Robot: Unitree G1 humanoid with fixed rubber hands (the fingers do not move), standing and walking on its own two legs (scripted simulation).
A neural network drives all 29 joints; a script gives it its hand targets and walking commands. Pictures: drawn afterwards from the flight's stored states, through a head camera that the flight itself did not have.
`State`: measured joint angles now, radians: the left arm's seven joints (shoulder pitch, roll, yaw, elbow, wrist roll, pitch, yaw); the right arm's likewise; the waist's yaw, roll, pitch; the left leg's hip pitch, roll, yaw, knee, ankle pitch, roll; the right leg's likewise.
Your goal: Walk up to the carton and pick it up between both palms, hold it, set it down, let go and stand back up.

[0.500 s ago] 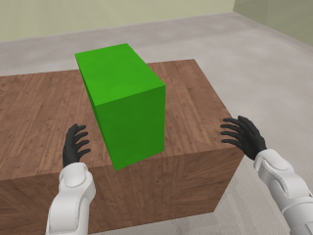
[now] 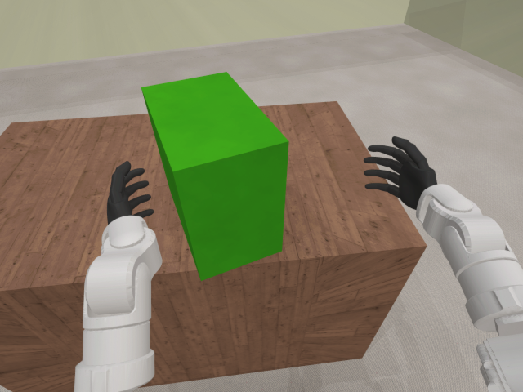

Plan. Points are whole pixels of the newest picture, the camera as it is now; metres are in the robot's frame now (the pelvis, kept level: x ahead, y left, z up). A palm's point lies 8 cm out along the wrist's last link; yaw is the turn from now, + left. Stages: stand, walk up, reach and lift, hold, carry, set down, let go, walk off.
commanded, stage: reach and lift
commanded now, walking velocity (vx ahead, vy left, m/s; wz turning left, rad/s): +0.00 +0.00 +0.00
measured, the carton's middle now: (214, 172) +0.55 +0.12 +0.05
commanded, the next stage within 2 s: none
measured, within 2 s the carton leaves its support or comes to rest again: neither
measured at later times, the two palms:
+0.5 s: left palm (128, 183) +0.34 +0.19 +0.20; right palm (395, 136) +0.43 -0.18 +0.22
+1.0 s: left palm (129, 157) +0.38 +0.20 +0.21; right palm (366, 106) +0.47 -0.14 +0.24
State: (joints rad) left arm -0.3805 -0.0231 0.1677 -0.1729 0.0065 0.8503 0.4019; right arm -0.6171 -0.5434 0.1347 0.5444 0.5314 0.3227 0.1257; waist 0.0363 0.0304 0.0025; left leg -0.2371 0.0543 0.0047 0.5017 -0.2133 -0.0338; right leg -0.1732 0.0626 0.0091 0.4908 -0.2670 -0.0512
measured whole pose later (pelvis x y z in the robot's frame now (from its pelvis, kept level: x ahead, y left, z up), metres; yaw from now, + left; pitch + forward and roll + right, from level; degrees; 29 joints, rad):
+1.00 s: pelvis +0.01 +0.00 +0.00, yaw +0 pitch +3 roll +0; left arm -0.91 0.00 0.24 0.34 -0.05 0.86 0.44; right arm -1.13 -0.54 0.25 0.93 0.59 0.39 0.11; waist 0.15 0.03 -0.06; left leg -0.35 0.05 -0.01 0.50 -0.20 -0.04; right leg -0.29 0.06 0.00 0.49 -0.26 -0.05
